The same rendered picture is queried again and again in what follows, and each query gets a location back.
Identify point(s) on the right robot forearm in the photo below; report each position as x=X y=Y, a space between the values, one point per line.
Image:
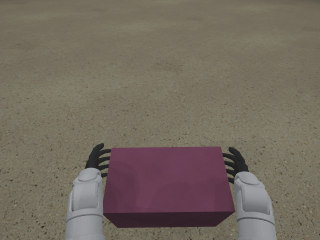
x=254 y=211

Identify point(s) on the robot left hand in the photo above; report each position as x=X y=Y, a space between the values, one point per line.
x=94 y=160

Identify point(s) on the left robot forearm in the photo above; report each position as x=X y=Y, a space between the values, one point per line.
x=84 y=219

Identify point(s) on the carton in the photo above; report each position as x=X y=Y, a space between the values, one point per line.
x=163 y=187

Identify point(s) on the robot right hand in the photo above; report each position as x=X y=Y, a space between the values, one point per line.
x=238 y=163

